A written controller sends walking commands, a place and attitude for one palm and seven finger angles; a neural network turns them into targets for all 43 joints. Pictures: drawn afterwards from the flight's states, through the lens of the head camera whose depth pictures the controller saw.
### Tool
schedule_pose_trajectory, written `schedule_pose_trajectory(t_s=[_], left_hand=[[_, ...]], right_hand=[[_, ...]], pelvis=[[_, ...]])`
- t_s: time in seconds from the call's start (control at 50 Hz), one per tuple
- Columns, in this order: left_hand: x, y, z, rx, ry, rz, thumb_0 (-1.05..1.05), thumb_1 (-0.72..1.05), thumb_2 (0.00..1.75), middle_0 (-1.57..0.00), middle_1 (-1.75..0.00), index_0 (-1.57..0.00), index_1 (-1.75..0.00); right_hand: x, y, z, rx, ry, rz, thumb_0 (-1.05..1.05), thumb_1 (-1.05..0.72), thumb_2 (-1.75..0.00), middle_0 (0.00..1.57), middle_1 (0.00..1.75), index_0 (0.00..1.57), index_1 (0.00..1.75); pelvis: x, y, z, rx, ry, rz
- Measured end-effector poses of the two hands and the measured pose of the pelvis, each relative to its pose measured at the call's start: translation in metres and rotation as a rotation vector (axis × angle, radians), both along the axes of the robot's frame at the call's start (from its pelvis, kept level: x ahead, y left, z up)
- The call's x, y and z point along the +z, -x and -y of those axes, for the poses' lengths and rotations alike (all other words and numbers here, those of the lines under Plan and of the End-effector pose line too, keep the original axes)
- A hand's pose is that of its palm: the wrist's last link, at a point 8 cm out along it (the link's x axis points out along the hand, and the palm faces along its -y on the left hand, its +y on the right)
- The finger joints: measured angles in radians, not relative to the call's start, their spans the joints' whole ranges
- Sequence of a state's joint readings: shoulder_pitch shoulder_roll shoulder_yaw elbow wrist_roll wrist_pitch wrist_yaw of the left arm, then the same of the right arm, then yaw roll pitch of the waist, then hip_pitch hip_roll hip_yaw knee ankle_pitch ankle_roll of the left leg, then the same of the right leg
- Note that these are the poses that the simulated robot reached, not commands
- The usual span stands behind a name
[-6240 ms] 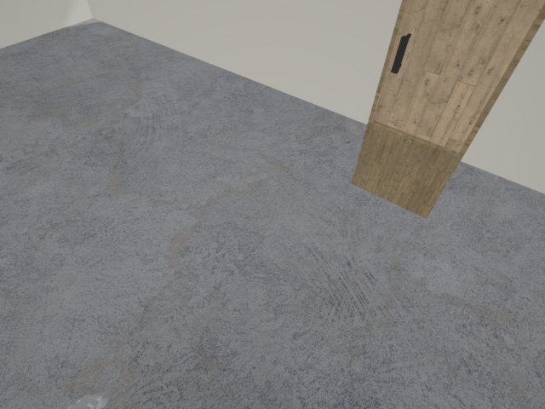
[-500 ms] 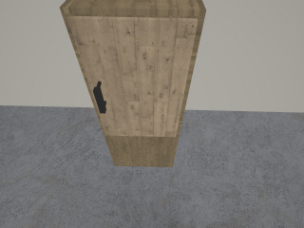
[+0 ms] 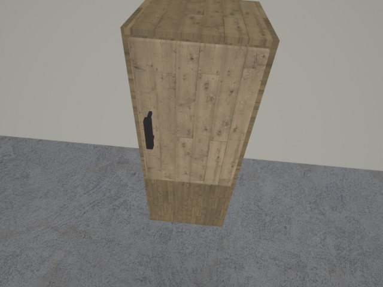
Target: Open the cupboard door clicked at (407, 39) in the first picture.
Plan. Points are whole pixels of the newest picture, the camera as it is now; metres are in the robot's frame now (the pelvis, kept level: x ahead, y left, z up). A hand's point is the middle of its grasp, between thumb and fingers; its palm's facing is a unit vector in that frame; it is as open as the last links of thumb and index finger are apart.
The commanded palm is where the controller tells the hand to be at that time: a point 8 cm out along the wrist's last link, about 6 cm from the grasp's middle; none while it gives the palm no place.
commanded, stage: shuffle to correct the standing spot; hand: left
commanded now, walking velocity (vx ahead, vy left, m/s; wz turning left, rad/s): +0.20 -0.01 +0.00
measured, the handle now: (150, 130) +0.60 +0.18 -0.04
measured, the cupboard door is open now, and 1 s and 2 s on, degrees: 0 0 0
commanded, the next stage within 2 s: come to a stop and stand still in 0.32 s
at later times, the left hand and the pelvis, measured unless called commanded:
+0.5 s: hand out of the picture -0.03 +0.16 -0.20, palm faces +0.10 -0.99 -0.13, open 7.4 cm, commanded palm none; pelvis +0.04 +0.02 -0.02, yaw +1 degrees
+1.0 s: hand out of the picture +0.13 +0.19 -0.19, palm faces +0.06 -0.98 -0.19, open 7.2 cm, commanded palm none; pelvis +0.08 +0.01 -0.01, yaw +0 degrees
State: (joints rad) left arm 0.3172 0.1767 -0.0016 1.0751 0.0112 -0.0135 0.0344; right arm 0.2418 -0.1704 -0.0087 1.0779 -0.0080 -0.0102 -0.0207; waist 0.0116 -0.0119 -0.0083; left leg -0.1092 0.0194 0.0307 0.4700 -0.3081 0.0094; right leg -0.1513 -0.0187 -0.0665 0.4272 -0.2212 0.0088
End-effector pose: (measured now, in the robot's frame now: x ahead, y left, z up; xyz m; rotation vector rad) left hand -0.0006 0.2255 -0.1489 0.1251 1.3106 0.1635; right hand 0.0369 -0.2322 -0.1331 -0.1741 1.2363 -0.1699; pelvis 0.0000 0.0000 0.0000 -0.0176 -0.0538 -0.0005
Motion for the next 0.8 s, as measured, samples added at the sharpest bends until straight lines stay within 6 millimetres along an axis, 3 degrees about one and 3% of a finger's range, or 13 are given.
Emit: schedule_pose_trajectory(t_s=[0.14, 0.3, 0.4, 0.5, 0.56, 0.62, 0.68, 0.8], left_hand=[[-0.002, 0.026, -0.011, -0.002, 0.004, -0.067, 0.00, 0.91, 0.90, -0.20, -0.30, -0.20, -0.30], [-0.004, 0.043, -0.004, 0.008, 0.021, -0.157, 0.00, 0.91, 0.90, -0.20, -0.30, -0.20, -0.30], [-0.008, 0.038, 0.007, 0.036, 0.035, -0.180, 0.00, 0.91, 0.90, -0.20, -0.30, -0.20, -0.30], [-0.019, 0.034, 0.012, 0.081, 0.072, -0.202, 0.00, 0.91, 0.90, -0.20, -0.30, -0.20, -0.30], [-0.020, 0.021, 0.013, 0.055, 0.090, -0.241, 0.00, 0.91, 0.90, -0.20, -0.30, -0.20, -0.30], [-0.016, -0.009, 0.011, 0.015, 0.092, -0.219, 0.00, 0.91, 0.90, -0.20, -0.30, -0.20, -0.30], [-0.012, -0.049, 0.008, -0.016, 0.080, -0.149, 0.01, 0.91, 0.90, -0.20, -0.30, -0.20, -0.30], [-0.011, -0.098, -0.011, -0.015, -0.013, -0.040, 0.04, 0.95, 0.90, -0.20, -0.30, -0.20, -0.30]], right_hand=[[-0.007, 0.049, -0.018, -0.037, -0.022, -0.111, 0.01, -0.91, -0.89, 0.20, 0.30, 0.20, 0.30], [-0.017, 0.096, -0.030, -0.116, -0.057, -0.253, 0.01, -0.91, -0.89, 0.20, 0.30, 0.20, 0.30], [-0.022, 0.094, -0.033, -0.127, -0.066, -0.295, 0.01, -0.91, -0.89, 0.20, 0.30, 0.20, 0.30], [-0.023, 0.055, -0.039, -0.092, -0.042, -0.264, 0.01, -0.91, -0.89, 0.20, 0.30, 0.20, 0.30], [-0.020, 0.028, -0.047, -0.096, -0.030, -0.193, 0.01, -0.91, -0.89, 0.20, 0.30, 0.19, 0.30], [-0.016, 0.014, -0.055, -0.102, -0.035, -0.162, 0.01, -0.91, -0.89, 0.20, 0.30, 0.20, 0.30], [-0.013, 0.010, -0.060, -0.109, -0.052, -0.174, 0.00, -0.91, -0.89, 0.20, 0.30, 0.20, 0.30], [-0.025, 0.009, -0.052, -0.127, -0.081, -0.248, 0.00, -0.91, -0.89, 0.20, 0.30, 0.20, 0.30]], pelvis=[[-0.001, 0.006, -0.012, -0.006, -0.004, -0.002], [-0.007, -0.010, -0.013, -0.024, -0.009, -0.009], [-0.013, -0.027, -0.010, -0.016, 0.010, -0.021], [-0.019, -0.043, -0.018, 0.008, 0.024, -0.027], [-0.016, -0.054, -0.024, -0.021, 0.012, -0.025], [-0.010, -0.061, -0.025, -0.027, 0.019, -0.024], [-0.005, -0.068, -0.023, -0.023, 0.024, -0.025], [-0.014, -0.084, -0.009, -0.011, 0.005, -0.012]])
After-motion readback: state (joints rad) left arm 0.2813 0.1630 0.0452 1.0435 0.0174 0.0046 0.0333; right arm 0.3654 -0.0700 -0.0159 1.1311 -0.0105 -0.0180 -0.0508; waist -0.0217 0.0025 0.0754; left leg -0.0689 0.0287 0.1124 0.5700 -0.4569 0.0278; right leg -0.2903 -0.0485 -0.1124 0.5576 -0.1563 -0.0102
